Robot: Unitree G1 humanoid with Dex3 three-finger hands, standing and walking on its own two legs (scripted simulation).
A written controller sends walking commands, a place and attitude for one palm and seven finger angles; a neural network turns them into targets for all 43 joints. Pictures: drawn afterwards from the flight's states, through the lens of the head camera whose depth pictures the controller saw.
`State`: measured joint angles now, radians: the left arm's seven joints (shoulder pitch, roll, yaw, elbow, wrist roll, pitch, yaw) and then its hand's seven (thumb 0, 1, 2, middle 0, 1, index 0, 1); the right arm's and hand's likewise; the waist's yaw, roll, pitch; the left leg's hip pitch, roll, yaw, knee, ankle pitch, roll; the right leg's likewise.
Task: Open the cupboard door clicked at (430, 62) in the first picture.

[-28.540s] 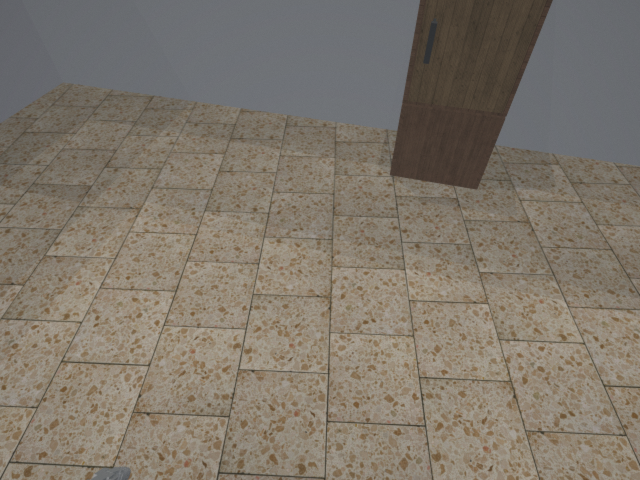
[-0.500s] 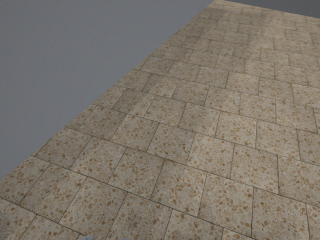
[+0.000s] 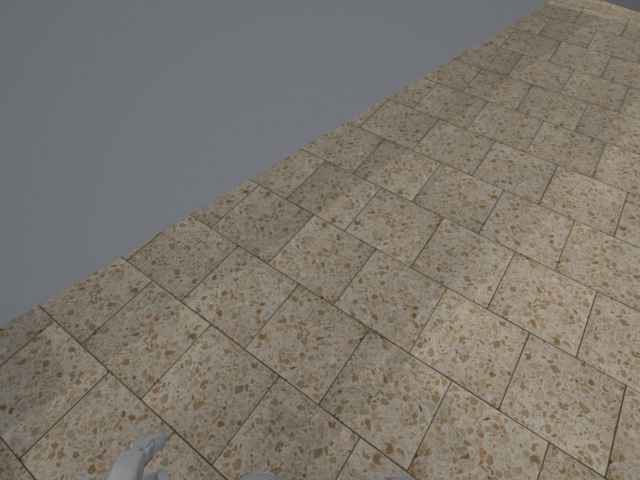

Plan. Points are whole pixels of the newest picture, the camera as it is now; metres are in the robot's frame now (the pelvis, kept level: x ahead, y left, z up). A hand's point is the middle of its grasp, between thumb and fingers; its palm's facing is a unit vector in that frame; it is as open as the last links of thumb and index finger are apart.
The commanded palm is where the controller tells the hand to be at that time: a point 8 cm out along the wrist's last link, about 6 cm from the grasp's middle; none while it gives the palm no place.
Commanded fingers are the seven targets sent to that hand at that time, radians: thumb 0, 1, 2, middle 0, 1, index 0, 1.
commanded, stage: turn to face it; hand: left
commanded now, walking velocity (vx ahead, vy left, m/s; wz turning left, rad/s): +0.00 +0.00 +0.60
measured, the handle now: out of the picture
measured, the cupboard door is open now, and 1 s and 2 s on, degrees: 46 46 46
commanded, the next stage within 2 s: none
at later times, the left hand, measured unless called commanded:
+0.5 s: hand out of the picture +0.02 +0.20 -0.17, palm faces +0.34 -0.91 -0.26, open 7.4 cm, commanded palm none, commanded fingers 0.00 0.90 0.90 -0.20 -0.30 -0.20 -0.30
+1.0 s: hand out of the picture -0.02 +0.17 -0.18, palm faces +0.60 -0.77 -0.24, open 7.4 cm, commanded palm none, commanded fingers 0.00 0.90 0.90 -0.20 -0.30 -0.20 -0.30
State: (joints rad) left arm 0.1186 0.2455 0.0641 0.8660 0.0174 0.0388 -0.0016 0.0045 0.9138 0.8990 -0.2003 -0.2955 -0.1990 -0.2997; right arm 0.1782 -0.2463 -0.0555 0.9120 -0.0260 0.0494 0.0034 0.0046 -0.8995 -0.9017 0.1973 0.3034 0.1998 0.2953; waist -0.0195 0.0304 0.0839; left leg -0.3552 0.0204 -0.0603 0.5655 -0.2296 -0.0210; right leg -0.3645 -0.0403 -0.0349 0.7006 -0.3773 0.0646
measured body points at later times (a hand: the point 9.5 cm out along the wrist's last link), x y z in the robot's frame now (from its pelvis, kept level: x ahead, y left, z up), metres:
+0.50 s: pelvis +0.02 -0.03 +0.00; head +0.08 +0.00 +0.44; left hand +0.01 +0.25 -0.15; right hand +0.20 -0.24 -0.13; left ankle +0.00 +0.09 -0.73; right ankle +0.04 -0.17 -0.68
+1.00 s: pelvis +0.04 -0.05 +0.00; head +0.08 +0.00 +0.44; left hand -0.05 +0.21 -0.16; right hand +0.28 -0.20 -0.13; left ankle -0.02 +0.05 -0.73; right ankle +0.09 -0.18 -0.68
